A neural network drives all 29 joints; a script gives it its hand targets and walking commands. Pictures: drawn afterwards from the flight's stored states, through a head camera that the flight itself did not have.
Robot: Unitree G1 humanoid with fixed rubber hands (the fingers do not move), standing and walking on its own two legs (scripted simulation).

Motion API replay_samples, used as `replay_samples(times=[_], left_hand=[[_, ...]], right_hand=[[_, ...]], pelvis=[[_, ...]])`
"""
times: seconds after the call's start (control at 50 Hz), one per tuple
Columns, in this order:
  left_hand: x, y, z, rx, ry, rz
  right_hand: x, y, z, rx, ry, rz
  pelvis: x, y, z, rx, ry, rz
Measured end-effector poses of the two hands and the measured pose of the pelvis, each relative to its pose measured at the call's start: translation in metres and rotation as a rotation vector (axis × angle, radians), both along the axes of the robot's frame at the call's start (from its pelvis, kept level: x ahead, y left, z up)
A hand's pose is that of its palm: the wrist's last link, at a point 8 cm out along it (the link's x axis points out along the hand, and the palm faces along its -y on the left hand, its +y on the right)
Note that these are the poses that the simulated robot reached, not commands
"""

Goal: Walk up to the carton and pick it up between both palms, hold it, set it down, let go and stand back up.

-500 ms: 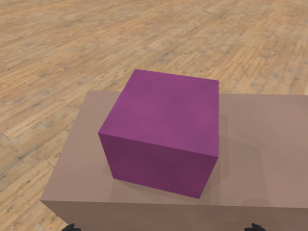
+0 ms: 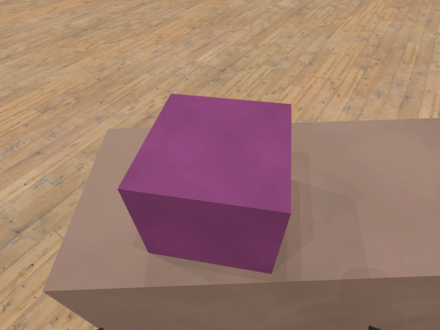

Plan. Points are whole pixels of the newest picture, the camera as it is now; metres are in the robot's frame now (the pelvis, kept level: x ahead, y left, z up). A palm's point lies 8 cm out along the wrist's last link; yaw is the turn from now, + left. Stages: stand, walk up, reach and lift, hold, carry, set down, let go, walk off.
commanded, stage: walk up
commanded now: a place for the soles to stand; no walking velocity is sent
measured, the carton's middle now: (218, 179) +0.45 +0.03 +0.01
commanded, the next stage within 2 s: reach and lift in 1.52 s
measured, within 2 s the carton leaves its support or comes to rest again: neither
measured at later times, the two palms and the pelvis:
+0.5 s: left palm out of the picture +0.10 +0.24 -0.10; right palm out of the picture +0.03 -0.29 -0.09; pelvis -0.03 -0.01 +0.00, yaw -3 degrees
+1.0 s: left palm out of the picture +0.10 +0.24 -0.10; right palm out of the picture +0.07 -0.29 -0.09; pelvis -0.01 -0.02 +0.00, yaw +1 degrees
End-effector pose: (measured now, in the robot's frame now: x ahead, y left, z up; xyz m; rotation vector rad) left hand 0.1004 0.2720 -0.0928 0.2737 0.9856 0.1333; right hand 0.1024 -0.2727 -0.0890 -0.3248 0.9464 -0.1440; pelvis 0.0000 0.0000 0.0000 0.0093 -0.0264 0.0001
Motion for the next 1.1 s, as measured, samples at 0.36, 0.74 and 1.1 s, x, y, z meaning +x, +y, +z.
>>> replay_samples(times=[0.36,0.74,1.1], left_hand=[[0.006,-0.015,-0.006,-0.006,-0.019,-0.046],[-0.013,-0.025,-0.003,-0.016,0.018,0.002],[0.003,-0.031,-0.005,-0.035,-0.014,0.027]], right_hand=[[-0.064,-0.017,-0.004,-0.027,0.051,-0.094],[-0.054,-0.013,-0.004,0.028,0.053,-0.065],[-0.029,-0.017,0.002,0.004,0.042,-0.031]], pelvis=[[-0.028,-0.010,-0.005,-0.010,0.000,-0.043],[-0.016,-0.016,0.005,-0.007,0.014,-0.024],[-0.006,-0.021,0.005,-0.011,0.007,0.024]])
